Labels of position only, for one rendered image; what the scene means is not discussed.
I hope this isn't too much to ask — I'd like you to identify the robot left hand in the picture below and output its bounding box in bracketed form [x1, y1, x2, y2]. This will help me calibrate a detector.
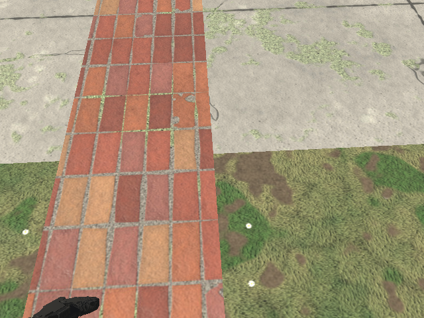
[29, 296, 99, 318]

